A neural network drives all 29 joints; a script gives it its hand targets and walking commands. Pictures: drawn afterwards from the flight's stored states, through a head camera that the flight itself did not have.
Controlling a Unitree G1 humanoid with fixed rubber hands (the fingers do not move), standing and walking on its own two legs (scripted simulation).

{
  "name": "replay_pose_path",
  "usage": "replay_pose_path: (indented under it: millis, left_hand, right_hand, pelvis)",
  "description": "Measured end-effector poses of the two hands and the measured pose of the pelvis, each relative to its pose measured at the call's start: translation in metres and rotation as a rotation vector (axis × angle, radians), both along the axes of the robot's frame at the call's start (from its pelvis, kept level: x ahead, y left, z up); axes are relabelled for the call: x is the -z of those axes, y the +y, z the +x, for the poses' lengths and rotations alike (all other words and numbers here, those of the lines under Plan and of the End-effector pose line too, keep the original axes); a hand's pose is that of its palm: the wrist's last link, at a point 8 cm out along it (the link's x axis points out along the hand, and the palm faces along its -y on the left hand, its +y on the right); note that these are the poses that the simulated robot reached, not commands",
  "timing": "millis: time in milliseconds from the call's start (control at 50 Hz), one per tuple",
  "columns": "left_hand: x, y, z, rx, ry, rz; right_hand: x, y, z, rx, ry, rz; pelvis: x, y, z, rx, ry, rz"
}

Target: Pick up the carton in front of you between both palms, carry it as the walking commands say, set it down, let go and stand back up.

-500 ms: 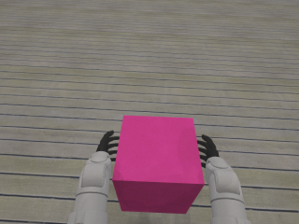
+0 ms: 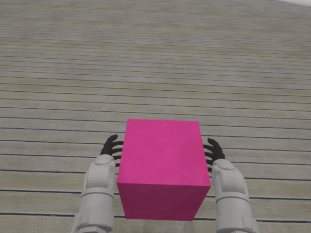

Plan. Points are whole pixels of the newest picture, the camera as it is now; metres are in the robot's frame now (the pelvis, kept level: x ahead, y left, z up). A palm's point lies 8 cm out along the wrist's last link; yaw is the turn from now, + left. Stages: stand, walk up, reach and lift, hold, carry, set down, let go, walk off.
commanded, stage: set down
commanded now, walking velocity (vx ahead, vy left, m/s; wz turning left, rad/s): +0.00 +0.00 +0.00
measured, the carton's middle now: (161, 171) +0.32 +0.00 -0.03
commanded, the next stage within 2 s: none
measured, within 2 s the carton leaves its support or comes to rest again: neither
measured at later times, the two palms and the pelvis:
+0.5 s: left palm (111, 175) +0.34 +0.16 -0.11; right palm (198, 174) +0.36 -0.14 -0.10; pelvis -0.01 -0.02 -0.04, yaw +1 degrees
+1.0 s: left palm (115, 181) +0.40 +0.17 -0.24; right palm (187, 181) +0.41 -0.13 -0.24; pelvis -0.04 -0.01 -0.17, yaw -2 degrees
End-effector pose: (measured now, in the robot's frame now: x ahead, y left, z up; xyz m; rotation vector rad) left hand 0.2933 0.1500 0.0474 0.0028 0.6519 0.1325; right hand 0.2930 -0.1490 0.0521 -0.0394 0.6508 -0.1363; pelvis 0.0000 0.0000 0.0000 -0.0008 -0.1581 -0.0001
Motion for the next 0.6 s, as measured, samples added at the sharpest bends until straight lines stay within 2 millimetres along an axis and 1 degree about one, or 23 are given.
replay_pose_path:
  millis: [80,140,200,260,340,440,540,600]
  left_hand:
    - [0.001,0.002,0.008,-0.008,0.002,-0.012]
    - [0.006,0.003,0.017,-0.025,0.010,-0.032]
    - [0.016,0.004,0.026,-0.040,0.023,-0.046]
    - [0.031,0.005,0.035,-0.045,0.038,-0.043]
    - [0.064,0.008,0.044,-0.045,0.052,-0.022]
    - [0.120,0.011,0.047,-0.043,0.054,0.003]
    - [0.174,0.014,0.050,-0.058,0.037,0.004]
    - [0.197,0.015,0.058,-0.054,0.012,-0.004]
  right_hand:
    - [0.001,0.002,0.008,0.005,0.002,0.007]
    - [0.006,0.003,0.017,0.010,0.010,0.020]
    - [0.016,0.004,0.028,0.012,0.023,0.026]
    - [0.031,0.005,0.039,0.003,0.039,0.019]
    - [0.063,0.008,0.053,-0.023,0.053,-0.001]
    - [0.119,0.012,0.061,-0.047,0.056,-0.009]
    - [0.174,0.015,0.067,-0.045,0.038,0.010]
    - [0.196,0.015,0.073,-0.031,0.014,0.020]
  pelvis:
    - [0.000,0.002,0.004,0.004,0.007,0.001]
    - [0.001,0.001,0.006,0.006,0.017,0.003]
    - [0.003,0.000,0.007,0.006,0.037,0.005]
    - [0.007,-0.002,0.005,0.005,0.074,0.006]
    - [0.013,-0.007,0.001,-0.001,0.164,0.004]
    - [0.025,-0.013,-0.006,-0.015,0.315,-0.004]
    - [0.049,-0.019,-0.013,-0.003,0.485,-0.012]
    - [0.066,-0.021,-0.015,0.006,0.581,-0.009]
